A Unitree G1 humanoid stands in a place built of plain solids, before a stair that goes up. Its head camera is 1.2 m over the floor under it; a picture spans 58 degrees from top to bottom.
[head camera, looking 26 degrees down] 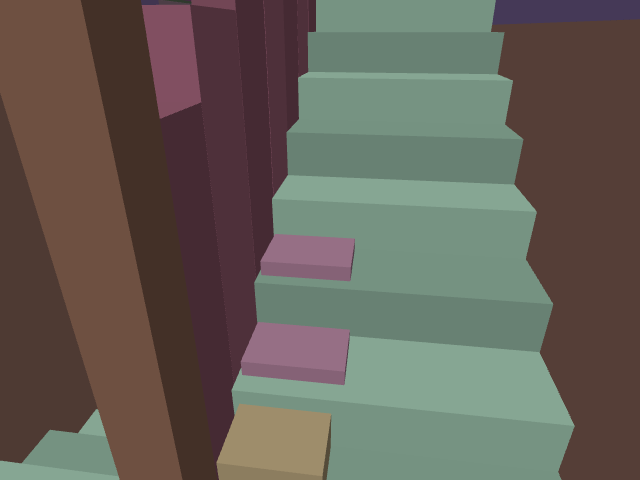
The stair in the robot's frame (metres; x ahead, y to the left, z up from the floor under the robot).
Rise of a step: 0.17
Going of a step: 0.27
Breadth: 0.86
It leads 8 degrees to the right of straight ahead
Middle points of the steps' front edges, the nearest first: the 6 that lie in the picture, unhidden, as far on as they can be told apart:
0.80 -0.19 0.34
1.06 -0.23 0.51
1.33 -0.26 0.68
1.60 -0.30 0.85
1.86 -0.33 1.02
2.13 -0.37 1.19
